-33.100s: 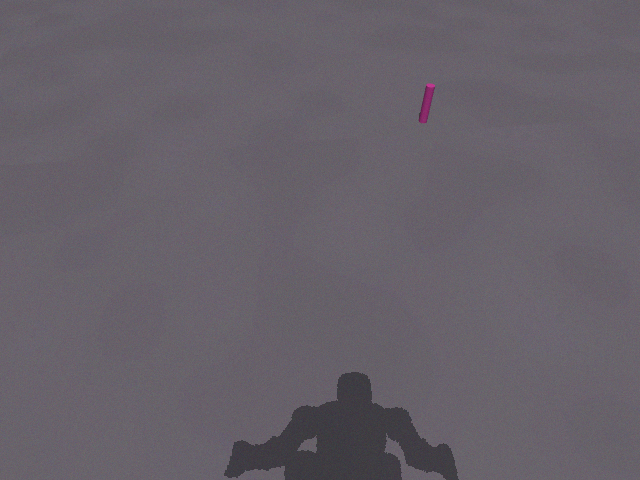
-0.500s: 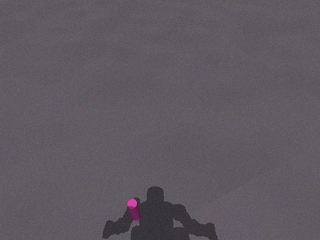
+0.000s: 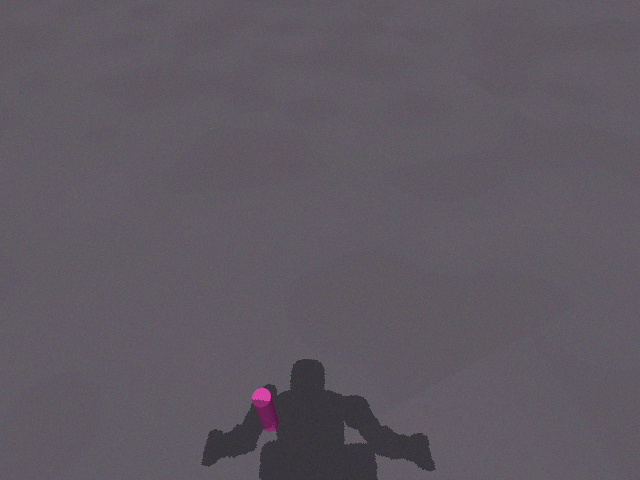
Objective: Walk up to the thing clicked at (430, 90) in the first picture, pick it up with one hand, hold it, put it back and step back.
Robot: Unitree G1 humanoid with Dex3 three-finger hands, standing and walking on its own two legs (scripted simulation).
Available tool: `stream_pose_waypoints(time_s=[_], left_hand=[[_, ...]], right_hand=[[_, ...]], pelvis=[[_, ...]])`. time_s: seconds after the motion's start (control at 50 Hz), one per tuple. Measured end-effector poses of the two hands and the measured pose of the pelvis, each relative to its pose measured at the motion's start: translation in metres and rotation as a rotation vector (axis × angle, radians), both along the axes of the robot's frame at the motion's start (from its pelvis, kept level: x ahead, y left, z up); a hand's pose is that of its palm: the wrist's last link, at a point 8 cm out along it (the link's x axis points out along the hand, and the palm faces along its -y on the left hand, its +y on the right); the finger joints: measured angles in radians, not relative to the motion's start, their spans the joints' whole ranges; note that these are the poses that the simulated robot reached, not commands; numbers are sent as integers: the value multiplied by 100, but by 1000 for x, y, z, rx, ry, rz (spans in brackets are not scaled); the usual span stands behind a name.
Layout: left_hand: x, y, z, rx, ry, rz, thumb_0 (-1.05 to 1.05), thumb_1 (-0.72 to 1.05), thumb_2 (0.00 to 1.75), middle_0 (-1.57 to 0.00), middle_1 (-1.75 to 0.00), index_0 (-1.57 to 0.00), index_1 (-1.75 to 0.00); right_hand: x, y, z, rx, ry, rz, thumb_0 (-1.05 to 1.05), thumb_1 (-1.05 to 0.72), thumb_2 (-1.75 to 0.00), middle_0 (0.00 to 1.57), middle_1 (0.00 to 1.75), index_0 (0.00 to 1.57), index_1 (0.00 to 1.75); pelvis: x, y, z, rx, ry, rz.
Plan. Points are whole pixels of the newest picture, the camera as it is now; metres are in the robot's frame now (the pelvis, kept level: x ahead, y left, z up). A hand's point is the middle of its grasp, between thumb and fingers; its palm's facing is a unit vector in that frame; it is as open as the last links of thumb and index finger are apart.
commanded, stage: step back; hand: left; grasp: from the side
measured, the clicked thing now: (266, 411) +0.41 +0.18 -0.67
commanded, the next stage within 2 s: none
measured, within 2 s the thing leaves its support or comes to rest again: neither
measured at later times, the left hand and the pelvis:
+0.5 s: hand out of the picture +0.06 +0.31 -0.18, palm faces -0.07 -0.94 -0.34, open 7.4 cm; pelvis -0.07 +0.05 -0.01, yaw -2 degrees
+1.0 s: hand out of the picture -0.05 +0.32 -0.16, palm faces -0.02 -0.92 -0.39, open 7.4 cm; pelvis -0.19 +0.06 -0.02, yaw +1 degrees
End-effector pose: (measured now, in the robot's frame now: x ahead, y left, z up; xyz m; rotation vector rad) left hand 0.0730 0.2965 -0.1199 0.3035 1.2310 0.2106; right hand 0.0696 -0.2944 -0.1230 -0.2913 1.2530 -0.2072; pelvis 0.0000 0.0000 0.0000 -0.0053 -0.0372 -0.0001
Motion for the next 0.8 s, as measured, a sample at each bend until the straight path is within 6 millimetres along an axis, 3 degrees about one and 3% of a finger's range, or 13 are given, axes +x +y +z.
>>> stream_pose_waypoints(time_s=[0.16, 0.28, 0.38, 0.5, 0.62, 0.7, 0.8], left_hand=[[-4, 28, -10, 32, -4, -16, 0, 90, 90, -21, -30, -20, -30], [13, 56, -26, 26, -61, -31, 1, 90, 90, -21, -30, -20, -30], [10, 57, -24, 6, -75, -48, 1, 90, 90, -21, -30, -20, -30], [-20, 54, -25, 2, -29, -80, 0, 90, 90, -21, -30, -20, -30], [-53, 50, -23, 30, -3, -105, 1, 90, 90, -21, -30, -20, -30], [-79, 42, -15, 49, -19, -104, 1, 90, 90, -21, -30, -20, -30], [-109, 42, 2, 59, -44, -80, 1, 90, 90, -21, -30, -20, -30]], right_hand=[[-14, -4, -4, -56, 14, 1, 0, -91, -90, 20, 30, 20, 30], [-50, 15, -2, -104, 64, 3, 0, -91, -90, 20, 30, 20, 30], [-75, 33, 10, -109, 95, 2, 0, -90, -90, 21, 30, 20, 30], [-77, 41, 9, -101, 2, -17, 0, -90, -90, 21, 30, 20, 30], [-81, 37, -4, -66, -95, -17, 0, -90, -89, 21, 30, 20, 30], [-93, 27, -17, -39, -115, -26, 0, -90, -89, 21, 30, 20, 30], [-116, 24, -10, -26, -86, -15, 0, -90, -90, 21, 30, 20, 30]], pelvis=[[-26, 18, -13, -10, 7, 4], [-42, 43, -24, -14, 19, 10], [-56, 49, -13, -31, 31, 12], [-71, 53, -13, -13, 20, -29], [-96, 48, -23, 4, 0, -67], [-115, 41, -27, -24, -17, -63], [-134, 37, -17, 29, -9, -60]])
